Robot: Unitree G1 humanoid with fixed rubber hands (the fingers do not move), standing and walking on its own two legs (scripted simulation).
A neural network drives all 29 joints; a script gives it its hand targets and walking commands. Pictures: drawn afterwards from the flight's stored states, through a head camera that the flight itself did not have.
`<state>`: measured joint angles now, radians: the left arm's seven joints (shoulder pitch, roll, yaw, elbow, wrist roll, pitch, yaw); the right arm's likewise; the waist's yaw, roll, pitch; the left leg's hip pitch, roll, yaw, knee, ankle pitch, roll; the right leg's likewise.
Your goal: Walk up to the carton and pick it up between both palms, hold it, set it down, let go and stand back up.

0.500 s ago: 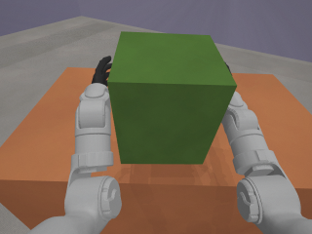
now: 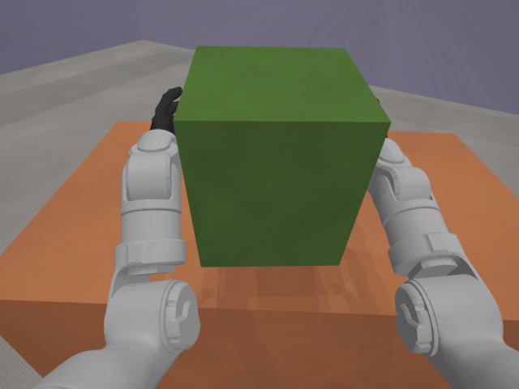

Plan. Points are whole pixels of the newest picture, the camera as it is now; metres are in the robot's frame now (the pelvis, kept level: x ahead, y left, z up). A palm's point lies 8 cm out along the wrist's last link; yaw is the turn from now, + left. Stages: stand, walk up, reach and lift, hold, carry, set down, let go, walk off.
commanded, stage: reach and lift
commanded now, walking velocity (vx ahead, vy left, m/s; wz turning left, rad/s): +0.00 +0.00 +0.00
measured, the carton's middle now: (271, 160) +0.36 -0.01 +0.23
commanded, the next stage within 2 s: hold in 0.30 s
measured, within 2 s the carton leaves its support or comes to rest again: neither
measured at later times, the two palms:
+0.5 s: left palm (158, 132) +0.37 +0.15 +0.27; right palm (373, 128) +0.37 -0.16 +0.27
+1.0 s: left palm (158, 124) +0.37 +0.14 +0.28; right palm (377, 115) +0.37 -0.16 +0.29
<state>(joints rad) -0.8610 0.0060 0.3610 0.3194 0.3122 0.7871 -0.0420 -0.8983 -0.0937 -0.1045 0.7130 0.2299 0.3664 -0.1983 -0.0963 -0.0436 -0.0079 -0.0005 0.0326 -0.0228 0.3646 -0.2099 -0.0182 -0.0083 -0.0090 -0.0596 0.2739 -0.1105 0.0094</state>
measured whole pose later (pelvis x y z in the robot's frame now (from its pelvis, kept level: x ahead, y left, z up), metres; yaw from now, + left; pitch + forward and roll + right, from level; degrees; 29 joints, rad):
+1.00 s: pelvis +0.00 -0.01 +0.00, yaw +0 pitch -8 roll -1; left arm -0.93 0.05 0.38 0.36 0.29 0.88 -0.06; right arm -1.03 -0.15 -0.03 0.74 0.32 0.54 -0.25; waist -0.09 -0.02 -0.07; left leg -0.02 0.04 -0.03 0.37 -0.21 -0.03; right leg -0.03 0.00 -0.07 0.28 -0.12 0.00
